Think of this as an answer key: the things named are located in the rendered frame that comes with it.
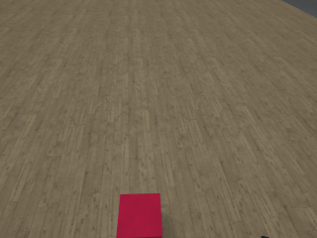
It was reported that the carton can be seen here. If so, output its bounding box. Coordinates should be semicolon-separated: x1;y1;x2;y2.
116;193;162;238

